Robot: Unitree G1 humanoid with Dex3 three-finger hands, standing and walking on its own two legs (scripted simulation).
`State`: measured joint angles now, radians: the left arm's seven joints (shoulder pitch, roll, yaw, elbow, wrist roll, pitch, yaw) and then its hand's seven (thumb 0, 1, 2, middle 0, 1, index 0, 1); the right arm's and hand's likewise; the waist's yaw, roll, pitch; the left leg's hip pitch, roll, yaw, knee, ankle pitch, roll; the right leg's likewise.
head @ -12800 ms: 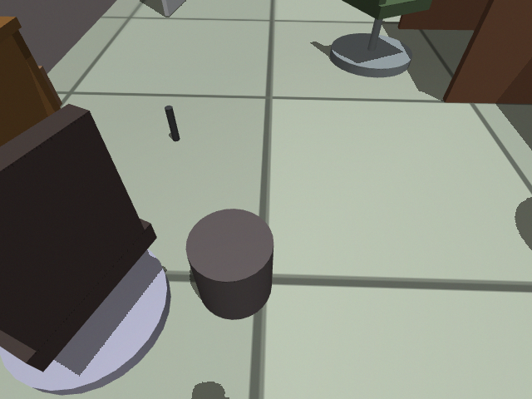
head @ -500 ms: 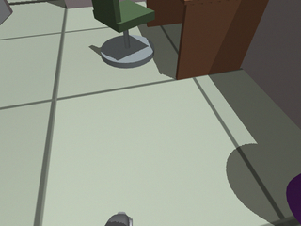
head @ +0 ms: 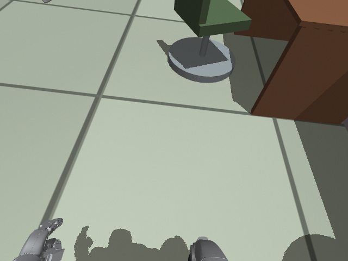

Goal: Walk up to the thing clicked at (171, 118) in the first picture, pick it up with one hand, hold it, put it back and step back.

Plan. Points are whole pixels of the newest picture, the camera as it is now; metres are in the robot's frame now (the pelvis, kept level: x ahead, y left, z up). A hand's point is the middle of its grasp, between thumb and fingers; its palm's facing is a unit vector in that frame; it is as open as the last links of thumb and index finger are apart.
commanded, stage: walk up
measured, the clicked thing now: out of the picture +0.93 +1.12 -0.65
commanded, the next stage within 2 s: none
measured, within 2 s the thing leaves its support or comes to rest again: neither
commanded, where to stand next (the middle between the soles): +0.10 -0.03 m, yaw +44 degrees
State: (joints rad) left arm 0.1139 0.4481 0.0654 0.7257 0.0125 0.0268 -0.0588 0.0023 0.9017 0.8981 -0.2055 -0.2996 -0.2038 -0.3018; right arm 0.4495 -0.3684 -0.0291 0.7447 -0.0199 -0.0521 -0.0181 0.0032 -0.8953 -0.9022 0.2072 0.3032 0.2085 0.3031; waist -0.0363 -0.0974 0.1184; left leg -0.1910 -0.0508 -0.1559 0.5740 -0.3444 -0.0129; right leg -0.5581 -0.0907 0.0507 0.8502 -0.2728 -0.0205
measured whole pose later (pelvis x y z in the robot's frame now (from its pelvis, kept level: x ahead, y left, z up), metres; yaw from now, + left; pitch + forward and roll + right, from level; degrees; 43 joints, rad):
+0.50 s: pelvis +0.02 -0.08 -0.01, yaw +22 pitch -3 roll +1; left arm 0.22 0.44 0.07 0.77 0.03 0.02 -0.04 0.00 0.90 0.90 -0.21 -0.30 -0.21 -0.30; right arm 0.28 -0.46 -0.07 0.78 -0.02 0.05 0.03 0.00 -0.90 -0.90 0.20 0.30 0.20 0.30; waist 0.05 -0.03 0.13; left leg -0.42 0.03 0.01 0.91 -0.45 -0.01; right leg -0.40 -0.20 -0.27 0.69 -0.23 -0.04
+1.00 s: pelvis +0.01 -0.07 -0.02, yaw +38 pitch -1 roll -1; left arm 0.22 0.41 0.05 0.84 0.02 -0.03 0.01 0.00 0.90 0.90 -0.21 -0.30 -0.20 -0.30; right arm 0.25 -0.43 -0.05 0.77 -0.01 0.01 -0.02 0.00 -0.90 -0.90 0.21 0.30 0.21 0.30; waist 0.01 0.06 0.12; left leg -0.42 -0.09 -0.15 0.83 -0.36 0.03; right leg -0.33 -0.01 -0.04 0.73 -0.38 0.00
